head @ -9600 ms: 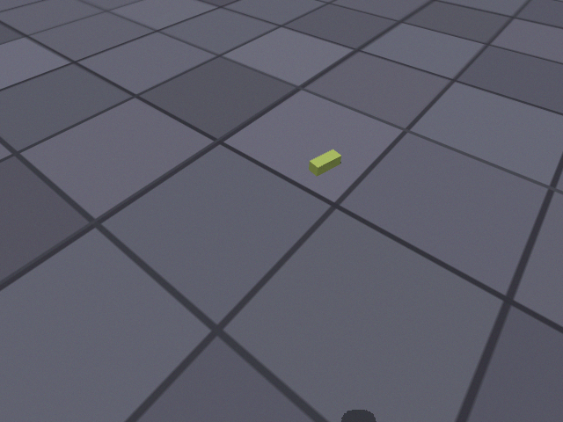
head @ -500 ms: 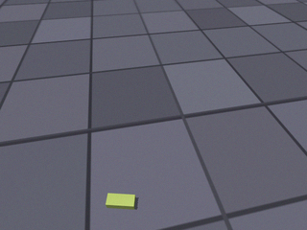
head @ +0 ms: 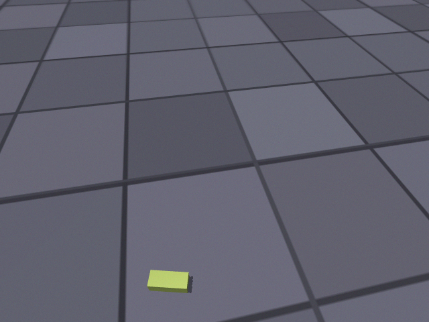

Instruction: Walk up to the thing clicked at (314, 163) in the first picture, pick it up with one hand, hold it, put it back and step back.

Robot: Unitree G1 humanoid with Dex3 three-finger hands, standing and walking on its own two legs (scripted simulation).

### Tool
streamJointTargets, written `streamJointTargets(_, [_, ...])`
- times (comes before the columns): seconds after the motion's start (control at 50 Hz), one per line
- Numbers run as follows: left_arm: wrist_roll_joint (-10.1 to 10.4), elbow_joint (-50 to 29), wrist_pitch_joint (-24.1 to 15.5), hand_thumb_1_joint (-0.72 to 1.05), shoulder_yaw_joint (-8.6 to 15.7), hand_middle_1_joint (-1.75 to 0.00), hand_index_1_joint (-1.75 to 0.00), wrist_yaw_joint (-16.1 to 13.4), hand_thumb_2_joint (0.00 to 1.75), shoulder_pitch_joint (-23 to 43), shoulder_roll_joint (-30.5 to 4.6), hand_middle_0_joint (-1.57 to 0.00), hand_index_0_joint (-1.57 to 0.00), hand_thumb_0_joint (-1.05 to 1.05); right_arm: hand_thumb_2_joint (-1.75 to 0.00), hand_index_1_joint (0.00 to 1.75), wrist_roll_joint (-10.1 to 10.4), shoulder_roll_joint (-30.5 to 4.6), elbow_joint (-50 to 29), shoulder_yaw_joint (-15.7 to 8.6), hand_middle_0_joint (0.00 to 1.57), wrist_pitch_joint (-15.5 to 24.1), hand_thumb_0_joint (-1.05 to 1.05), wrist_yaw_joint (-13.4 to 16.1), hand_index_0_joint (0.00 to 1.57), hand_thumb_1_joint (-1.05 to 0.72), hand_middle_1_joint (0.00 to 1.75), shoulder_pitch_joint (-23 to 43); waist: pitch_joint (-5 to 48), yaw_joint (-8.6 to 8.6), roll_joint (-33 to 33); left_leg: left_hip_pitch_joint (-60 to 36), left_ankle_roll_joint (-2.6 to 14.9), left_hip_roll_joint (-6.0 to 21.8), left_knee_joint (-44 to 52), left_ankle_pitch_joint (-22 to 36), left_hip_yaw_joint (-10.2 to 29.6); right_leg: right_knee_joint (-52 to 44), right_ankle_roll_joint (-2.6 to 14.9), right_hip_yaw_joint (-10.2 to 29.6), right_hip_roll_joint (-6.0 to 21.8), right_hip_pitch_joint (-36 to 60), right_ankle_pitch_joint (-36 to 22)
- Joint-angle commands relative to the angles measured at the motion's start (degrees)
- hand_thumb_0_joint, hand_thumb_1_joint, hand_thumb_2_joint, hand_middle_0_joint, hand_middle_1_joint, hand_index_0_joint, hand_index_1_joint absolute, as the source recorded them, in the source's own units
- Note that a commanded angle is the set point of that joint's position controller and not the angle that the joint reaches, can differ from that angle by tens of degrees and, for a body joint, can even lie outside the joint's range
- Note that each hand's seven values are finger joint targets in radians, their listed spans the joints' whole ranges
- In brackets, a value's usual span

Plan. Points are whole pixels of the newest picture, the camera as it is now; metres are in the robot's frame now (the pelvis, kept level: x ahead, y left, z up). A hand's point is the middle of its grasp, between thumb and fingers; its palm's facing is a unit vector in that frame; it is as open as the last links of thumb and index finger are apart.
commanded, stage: stand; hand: left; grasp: from above
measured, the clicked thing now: (169, 281) +0.43 +0.20 -0.75
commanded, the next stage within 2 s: rise first in 0.14 s
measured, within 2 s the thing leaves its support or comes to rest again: neither
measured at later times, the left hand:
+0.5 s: hand out of the picture +0.16 +0.25 -0.17, palm faces -0.02 -0.94 -0.35, open 9.1 cm
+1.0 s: hand out of the picture +0.13 +0.26 -0.23, palm faces -0.15 -0.89 -0.43, open 14.1 cm
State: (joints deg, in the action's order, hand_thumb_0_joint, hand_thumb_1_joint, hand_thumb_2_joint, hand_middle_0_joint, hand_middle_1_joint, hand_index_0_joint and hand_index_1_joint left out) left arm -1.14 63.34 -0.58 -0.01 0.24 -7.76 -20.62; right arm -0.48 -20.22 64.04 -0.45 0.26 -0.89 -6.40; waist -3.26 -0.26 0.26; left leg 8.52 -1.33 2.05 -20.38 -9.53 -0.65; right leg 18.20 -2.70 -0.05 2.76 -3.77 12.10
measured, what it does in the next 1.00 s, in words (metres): lowers itself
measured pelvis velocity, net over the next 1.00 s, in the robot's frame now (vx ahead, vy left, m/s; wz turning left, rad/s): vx -0.01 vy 0.00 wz -0.01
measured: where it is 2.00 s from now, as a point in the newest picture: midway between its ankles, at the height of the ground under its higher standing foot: outside the picture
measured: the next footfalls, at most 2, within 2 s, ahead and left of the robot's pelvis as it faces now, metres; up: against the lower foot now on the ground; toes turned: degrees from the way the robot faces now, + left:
none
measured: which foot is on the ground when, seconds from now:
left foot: down 0.00-1.00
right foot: down 0.00-1.00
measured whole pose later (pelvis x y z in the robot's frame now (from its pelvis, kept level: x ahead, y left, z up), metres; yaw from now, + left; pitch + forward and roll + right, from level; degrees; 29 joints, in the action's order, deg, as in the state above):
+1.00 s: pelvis -0.01 +0.00 -0.09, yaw +0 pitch +16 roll -2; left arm -13.0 32.2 10.7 9.4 2.3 -11.7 -19.3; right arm 0.1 -14.1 33.1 -2.5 7.0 1.2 -11.2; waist 5.4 -1.7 -0.3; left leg 52.1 -1.9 3.6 -63.0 -27.4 2.1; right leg 61.3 -2.2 -0.4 1.2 -46.8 30.9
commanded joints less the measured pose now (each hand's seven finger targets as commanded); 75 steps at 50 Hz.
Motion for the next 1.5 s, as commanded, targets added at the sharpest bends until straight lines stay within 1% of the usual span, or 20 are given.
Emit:
streamJointTargets(0.0, [0.3, -3.2, -0.9, 0.90, 2.6, -0.30, -0.30, -0.6, 0.90, 1.1, -11.9, -0.20, -0.20, 0.00, -0.90, 0.30, 0.0, -12.5, -3.0, -2.4, 0.20, 1.0, 0.00, 1.0, 0.20, -0.90, 0.30, 2.0, 3.0, 0.19, -0.3, -1.8, 2.35, 5.3, 3.5, 4.0, 4.8, -3.9, 3.19, 3.3, 5.0, -3.0, -4.1])
streamJointTargets(0.22, [0.3, -3.3, -0.9, 0.82, 2.6, -0.38, -0.38, -0.7, 0.97, 0.9, -12.0, -0.12, -0.12, 0.00, -0.92, 0.30, 0.1, -12.0, -3.2, -2.2, 0.20, 1.2, 0.00, 1.0, 0.20, -0.94, 0.30, 2.0, 3.7, 0.13, -0.4, -2.5, 2.25, 5.2, 3.0, 6.9, 4.6, -3.2, 3.14, 3.1, 5.1, -2.7, -6.6])
streamJointTargets(0.24, [3.3, -23.4, -6.7, 0.77, 2.7, -0.46, -0.46, -1.5, 0.97, 21.0, -2.8, -0.20, -0.18, 0.00, -0.93, 0.30, 3.9, -2.8, -19.5, 0.5, 0.20, 4.2, 0.00, 2.2, 0.20, -1.00, 0.30, 1.3, 1.0, -6.61, -2.1, 3.3, 1.41, -1.7, -0.5, -1.6, -2.6, 2.0, 2.54, -1.1, -2.8, -16.2, -3.3])
streamJointTargets(0.26, [3.2, -20.2, -6.6, 0.69, 3.8, -0.54, -0.54, -2.0, 0.97, 28.9, -5.8, -0.20, -0.16, 0.00, -0.91, 0.30, 3.9, -4.7, -15.9, -0.1, 0.20, 4.1, 0.00, 3.0, 0.20, -0.92, 0.30, -1.9, 3.7, -5.23, -1.9, 2.6, 1.24, -2.0, -1.6, -2.4, -2.3, 2.7, 2.68, -1.6, -2.6, -14.2, -2.7])
streamJointTargets(0.28, [2.3, -10.8, -4.6, 0.63, 6.5, -0.62, -0.62, -2.2, 0.93, 18.7, -9.5, -0.20, -0.18, 0.00, -0.91, 0.30, 4.3, -6.5, -16.2, -1.2, 0.20, 3.4, 0.00, 3.7, 0.20, -0.92, 0.30, -4.5, 3.0, -3.75, -0.1, 4.0, 1.34, -1.6, -2.2, -2.3, -2.2, 3.5, 2.89, -2.4, -3.1, -13.5, -1.2])
streamJointTargets(0.3, [1.1, -5.2, -3.4, 0.55, 7.6, -0.70, -0.70, -1.6, 0.93, 16.1, -10.7, -0.17, -0.16, 0.00, -0.90, 0.30, 3.8, -6.6, -16.8, -1.9, 0.20, 3.0, 0.00, 3.8, 0.20, -0.91, 0.30, -5.6, 4.6, -3.23, 1.9, 6.1, 1.47, -1.8, -4.6, -1.7, -1.9, 5.1, 3.12, -2.5, -3.2, -14.8, -0.9])
streamJointTargets(0.34, [-1.5, -4.0, -3.2, 0.39, 10.4, -0.82, -0.81, -0.3, 0.92, 18.8, -13.9, -0.15, -0.16, 0.00, -0.90, 0.30, 2.5, -6.2, -19.1, -3.5, 0.20, 3.5, 0.00, 4.0, 0.20, -0.91, 0.30, -6.5, 11.3, -1.72, 2.7, 7.7, 1.61, -1.7, -9.6, 2.3, -1.6, 9.9, 2.92, -2.3, -2.9, -15.6, -5.0])
streamJointTargets(0.4, [-4.9, -3.6, -1.1, 0.15, 12.7, -0.95, -0.93, 1.4, 0.92, 5.6, -12.3, -0.13, -0.14, 0.00, -0.91, 0.30, 1.1, -5.1, -22.5, -4.9, 0.20, 3.8, 0.00, 3.0, 0.20, -0.93, 0.30, -9.0, 17.6, 1.97, -3.9, 10.5, 0.74, -2.9, -13.6, 6.0, -2.0, 14.9, 3.56, -1.7, -2.6, -15.7, -6.8])
streamJointTargets(0.5, [-7.6, -10.2, 5.4, -0.25, 12.1, -0.98, -0.98, 1.4, 0.96, 5.3, -10.6, -0.12, -0.12, 0.00, -0.90, 0.30, 1.9, -4.3, -28.8, -5.2, 0.20, 3.8, 0.00, 2.4, 0.20, -0.90, 0.30, -6.6, 16.6, 0.95, -1.4, 13.3, 1.00, -2.5, -15.1, 6.8, -1.3, 15.8, 3.18, -2.3, -3.1, -17.9, -6.6])
streamJointTargets(0.56, [-8.6, -14.9, 7.4, -0.49, 12.1, -1.04, -1.04, 1.0, 0.98, 8.0, -10.7, -0.09, -0.08, 0.00, -0.90, 0.30, 1.8, -4.0, -31.5, -4.9, 0.20, 4.4, 0.00, 1.9, 0.20, -0.89, 0.30, -5.6, 14.2, 0.35, -1.6, 17.3, 0.88, -1.8, -17.7, 2.1, -1.1, 18.6, 3.27, -2.6, -3.5, -23.3, -1.3])
streamJointTargets(0.66, [-10.2, -20.5, 7.2, -0.54, 14.3, -1.07, -1.07, 0.8, 1.00, 5.6, -11.1, -0.07, -0.07, 0.00, -0.90, 0.30, 1.3, -3.2, -33.0, -5.6, 0.20, 6.3, 0.00, 1.7, 0.20, -0.89, 0.30, -7.8, 18.5, -0.38, -2.6, 22.0, 1.08, -1.4, -25.3, 0.8, -0.8, 26.0, 3.00, -2.0, -3.3, -29.1, -0.3])
streamJointTargets(0.72, [-10.5, -29.9, 6.4, -0.56, 13.1, -1.05, -1.07, 1.2, 1.03, 6.2, -10.0, -0.07, -0.05, 0.00, -0.90, 0.30, 1.2, -2.9, -35.0, -5.9, 0.20, 7.4, 0.00, 1.9, 0.20, -0.88, 0.30, -7.5, 21.4, -0.86, -4.8, 22.9, 0.99, -0.9, -27.9, 0.2, -0.3, 29.3, 3.21, -1.8, -3.4, -33.0, 0.4])
streamJointTargets(0.8, [-10.9, -33.0, 7.9, -0.53, 13.3, -1.04, -1.07, 1.3, 1.05, 1.1, -9.8, -0.05, -0.03, 0.00, -0.90, 0.30, 1.0, -2.6, -36.3, -5.8, 0.20, 8.2, 0.00, 2.5, 0.20, -0.88, 0.30, -6.7, 20.8, -1.76, -2.7, 26.8, 1.44, -0.7, -31.2, -2.2, 0.0, 31.1, 2.81, -1.6, -3.2, -35.5, 1.9])
streamJointTargets(0.84, [-11.3, -35.8, 8.6, -0.54, 14.3, -1.05, -1.07, 1.1, 1.04, -1.8, -10.7, -0.05, -0.03, 0.00, -0.90, 0.30, 0.9, -2.4, -36.8, -5.7, 0.20, 8.6, 0.00, 2.8, 0.20, -0.87, 0.30, -6.5, 23.0, -0.85, -4.5, 27.2, 1.45, -0.6, -32.5, -1.6, -0.1, 32.4, 3.05, -1.5, -3.2, -36.1, 1.7])
streamJointTargets(1.04, [-13.2, -43.6, 11.8, -0.57, 13.3, -1.05, -1.06, 0.9, 1.01, -7.8, -9.4, -0.06, -0.05, 0.00, -0.90, 0.30, 0.5, -1.6, -39.2, -5.1, 0.20, 10.1, 0.00, 3.1, 0.20, -0.89, 0.30, -5.6, 25.4, -1.29, -4.3, 33.1, 1.83, -0.3, -39.3, -0.3, 0.6, 38.6, 2.99, -1.9, -3.3, -41.8, 0.7])
streamJointTargets(1.2, [-14.0, -48.4, 12.3, -0.60, 12.8, -1.04, -1.05, 0.4, 1.00, -11.9, -8.7, -0.08, -0.06, 0.00, -0.90, 0.30, 0.5, -1.3, -41.1, -5.0, 0.20, 10.9, 0.00, 2.8, 0.20, -0.91, 0.30, -4.3, 26.3, -1.02, -5.2, 37.5, 1.54, -0.3, -42.1, -5.0, 1.6, 42.8, 3.36, -2.3, -3.7, -47.0, 5.6])
streamJointTargets(1.26, [-15.7, -46.7, 11.4, -0.61, 12.2, -1.02, -1.05, -0.1, 1.03, -6.5, -9.5, -0.08, -0.06, 0.00, -0.91, 0.30, 0.5, -1.6, -40.7, -4.8, 0.20, 11.4, 0.00, 2.5, 0.20, -0.93, 0.30, -3.9, 24.4, -2.59, -4.3, 42.0, 1.81, -0.3, -44.9, -8.5, 2.0, 45.3, 3.31, -2.3, -3.6, -51.8, 8.2])
streamJointTargets(1.32, [-18.6, -43.2, 8.3, -0.61, 12.1, -1.01, -1.04, -0.4, 1.02, -2.0, -10.6, -0.08, -0.05, 0.00, -0.91, 0.30, 0.4, -2.0, -39.6, -4.9, 0.20, 12.0, 0.00, 1.9, 0.20, -0.91, 0.30, -3.5, 24.5, -2.37, -4.6, 46.6, 1.79, -0.3, -48.9, -11.1, 2.5, 50.1, 3.53, -2.1, -3.5, -57.8, 10.8])
streamJointTargets(1.42, [-25.1, -39.7, 1.1, -0.61, 11.1, -1.00, -1.03, -1.6, 1.03, 5.5, -12.2, -0.08, -0.05, 0.00, -0.90, 0.30, 0.3, -3.0, -37.4, -5.6, 0.20, 13.4, 0.00, 0.8, 0.20, -0.90, 0.30, -2.2, 30.2, -2.09, -5.5, 52.8, 1.63, -0.4, -56.3, -13.4, 3.0, 58.8, 3.75, -1.6, -3.5, -67.0, 12.6])
streamJointTargets(1.48, [-29.3, -36.1, -2.5, -0.61, 12.3, -1.01, -1.03, -3.1, 1.03, 9.4, -15.1, -0.10, -0.07, 0.00, -0.91, 0.30, 0.4, -3.7, -35.8, -5.8, 0.20, 13.4, 0.00, 0.3, 0.20, -0.92, 0.30, -1.7, 34.3, -1.39, -5.6, 57.1, 1.81, -0.6, -61.6, -12.7, 2.5, 63.4, 3.74, -1.3, -3.7, -71.3, 11.9])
